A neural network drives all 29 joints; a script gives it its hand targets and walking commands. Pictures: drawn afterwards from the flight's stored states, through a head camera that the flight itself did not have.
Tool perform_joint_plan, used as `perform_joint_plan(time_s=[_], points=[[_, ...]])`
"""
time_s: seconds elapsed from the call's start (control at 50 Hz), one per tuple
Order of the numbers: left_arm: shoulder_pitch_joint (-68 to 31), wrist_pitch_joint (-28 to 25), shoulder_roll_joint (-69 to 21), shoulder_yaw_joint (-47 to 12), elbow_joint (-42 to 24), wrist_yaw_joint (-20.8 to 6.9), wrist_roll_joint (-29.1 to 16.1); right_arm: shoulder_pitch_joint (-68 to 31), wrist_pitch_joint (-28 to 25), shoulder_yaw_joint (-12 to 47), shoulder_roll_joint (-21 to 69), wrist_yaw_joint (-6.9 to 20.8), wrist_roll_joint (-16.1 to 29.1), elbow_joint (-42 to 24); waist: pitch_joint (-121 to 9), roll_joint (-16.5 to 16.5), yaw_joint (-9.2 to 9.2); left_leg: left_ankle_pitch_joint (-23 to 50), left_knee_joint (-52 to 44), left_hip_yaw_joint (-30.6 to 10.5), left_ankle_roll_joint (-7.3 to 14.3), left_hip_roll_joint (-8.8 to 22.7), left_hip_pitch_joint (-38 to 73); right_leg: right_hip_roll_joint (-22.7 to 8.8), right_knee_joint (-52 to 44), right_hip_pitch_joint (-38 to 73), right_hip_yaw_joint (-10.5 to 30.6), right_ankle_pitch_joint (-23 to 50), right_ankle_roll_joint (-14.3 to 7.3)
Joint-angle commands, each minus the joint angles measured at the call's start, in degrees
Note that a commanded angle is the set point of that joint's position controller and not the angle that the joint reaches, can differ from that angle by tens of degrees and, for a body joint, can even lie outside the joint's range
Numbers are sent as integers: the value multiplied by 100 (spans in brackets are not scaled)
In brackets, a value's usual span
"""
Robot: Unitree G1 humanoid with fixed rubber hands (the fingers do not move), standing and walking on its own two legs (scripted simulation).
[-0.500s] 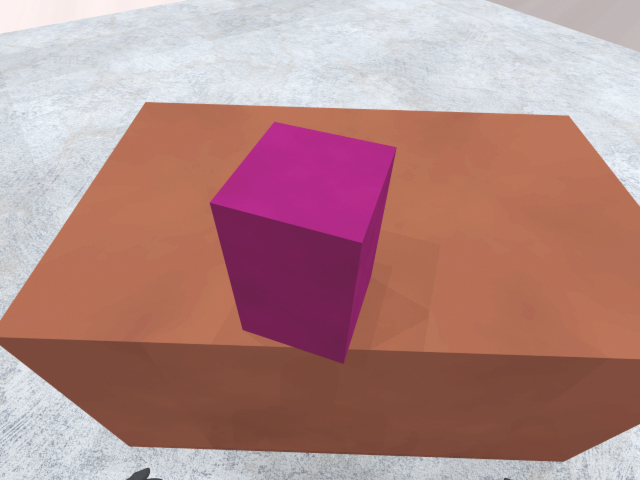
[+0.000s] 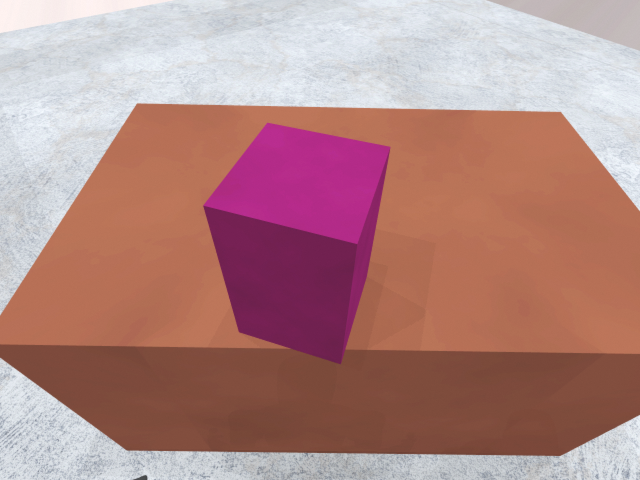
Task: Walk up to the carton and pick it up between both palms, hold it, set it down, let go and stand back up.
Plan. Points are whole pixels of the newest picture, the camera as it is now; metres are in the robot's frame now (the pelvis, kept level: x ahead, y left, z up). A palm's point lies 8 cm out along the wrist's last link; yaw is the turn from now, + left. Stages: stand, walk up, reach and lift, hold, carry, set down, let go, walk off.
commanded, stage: stand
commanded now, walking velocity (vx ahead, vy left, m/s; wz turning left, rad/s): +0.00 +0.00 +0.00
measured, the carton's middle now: (306, 250) +0.42 +0.03 +0.04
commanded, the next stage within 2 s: walk up in 0.70 s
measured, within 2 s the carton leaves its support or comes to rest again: neither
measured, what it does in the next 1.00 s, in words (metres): stands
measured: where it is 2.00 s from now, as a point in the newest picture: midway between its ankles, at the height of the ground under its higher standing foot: outside the picture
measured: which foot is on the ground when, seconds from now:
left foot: down 0.00-1.00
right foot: down 0.00-1.00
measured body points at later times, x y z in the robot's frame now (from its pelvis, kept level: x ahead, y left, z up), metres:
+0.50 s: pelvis +0.00 +0.00 +0.00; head +0.00 +0.00 +0.45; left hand +0.09 +0.26 -0.12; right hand +0.07 -0.27 -0.12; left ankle +0.00 +0.11 -0.73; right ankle +0.02 -0.13 -0.73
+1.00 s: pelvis +0.00 +0.00 +0.00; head +0.00 +0.00 +0.45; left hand +0.08 +0.26 -0.12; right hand +0.06 -0.27 -0.12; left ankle +0.00 +0.11 -0.73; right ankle +0.02 -0.13 -0.73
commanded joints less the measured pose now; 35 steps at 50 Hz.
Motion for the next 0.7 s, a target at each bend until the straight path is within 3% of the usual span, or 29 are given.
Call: perform_joint_plan(time_s=[0.0,0.68], points=[[13,-113,713,191,-438,33,11,111,-107,-235,-736,-37,-5,-389,-111,9,12,503,-694,-636,184,521,39,-387,-410,-39,363,941,-248],[15,-109,689,209,-228,50,-7,220,-107,-262,-723,-55,5,-156,46,-16,-8,145,-834,-693,161,502,1,-383,-592,-117,379,635,-242]])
